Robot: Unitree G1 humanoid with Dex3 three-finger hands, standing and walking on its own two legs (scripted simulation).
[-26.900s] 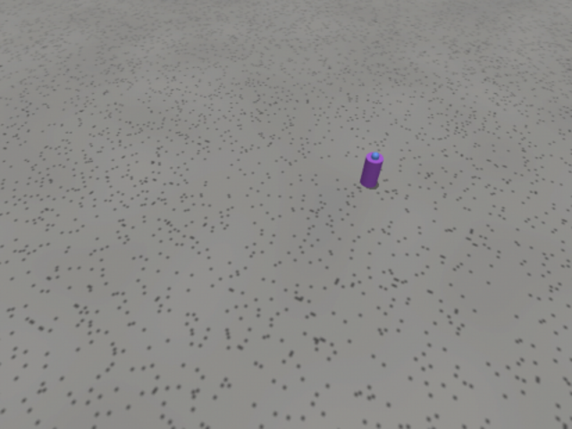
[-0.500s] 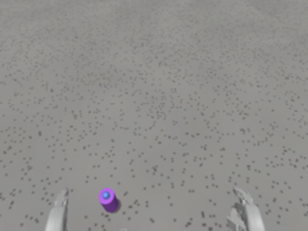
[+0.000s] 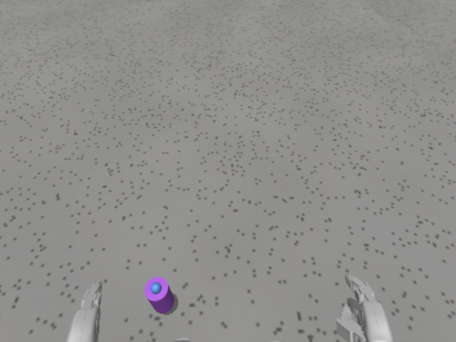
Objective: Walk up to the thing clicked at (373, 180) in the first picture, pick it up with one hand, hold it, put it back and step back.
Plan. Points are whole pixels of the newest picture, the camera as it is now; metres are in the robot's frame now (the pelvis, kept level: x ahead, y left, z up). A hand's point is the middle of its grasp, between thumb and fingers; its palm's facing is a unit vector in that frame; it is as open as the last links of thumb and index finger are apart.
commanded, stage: home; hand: left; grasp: from the side
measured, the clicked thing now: (159, 294) +0.40 +0.25 -0.62
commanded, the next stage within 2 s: stand in 0.70 s
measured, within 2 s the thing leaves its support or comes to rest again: neither
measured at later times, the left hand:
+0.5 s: hand (117, 335) +0.17 +0.19 -0.05, palm faces +0.11 -0.96 -0.27, open 17.3 cm
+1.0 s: hand (120, 335) +0.16 +0.19 -0.05, palm faces +0.11 -0.96 -0.27, open 15.4 cm
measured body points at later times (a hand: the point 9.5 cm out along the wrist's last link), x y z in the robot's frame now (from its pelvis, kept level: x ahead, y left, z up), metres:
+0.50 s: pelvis +0.00 +0.01 +0.00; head +0.01 +0.01 +0.45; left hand +0.16 +0.24 -0.03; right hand +0.15 -0.23 -0.07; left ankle +0.03 +0.14 -0.69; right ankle +0.01 -0.12 -0.69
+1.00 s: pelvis +0.00 +0.00 +0.00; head +0.01 +0.01 +0.45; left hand +0.16 +0.24 -0.03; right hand +0.16 -0.23 -0.07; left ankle +0.03 +0.14 -0.69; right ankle +0.01 -0.12 -0.69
